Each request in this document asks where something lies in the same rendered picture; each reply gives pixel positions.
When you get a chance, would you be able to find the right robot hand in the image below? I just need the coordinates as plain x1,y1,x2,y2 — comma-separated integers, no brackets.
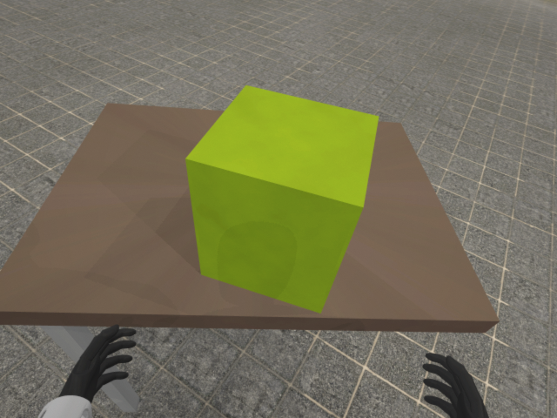
423,353,489,418

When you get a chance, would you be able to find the left robot forearm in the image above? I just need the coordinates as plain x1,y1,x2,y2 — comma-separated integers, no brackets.
37,395,92,418

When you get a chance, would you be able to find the table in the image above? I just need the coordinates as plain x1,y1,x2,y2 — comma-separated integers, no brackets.
0,103,500,412

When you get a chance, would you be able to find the carton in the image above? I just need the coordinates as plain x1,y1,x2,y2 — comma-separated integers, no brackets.
185,85,379,314

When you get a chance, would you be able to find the left robot hand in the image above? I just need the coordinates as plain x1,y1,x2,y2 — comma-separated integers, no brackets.
59,324,137,403

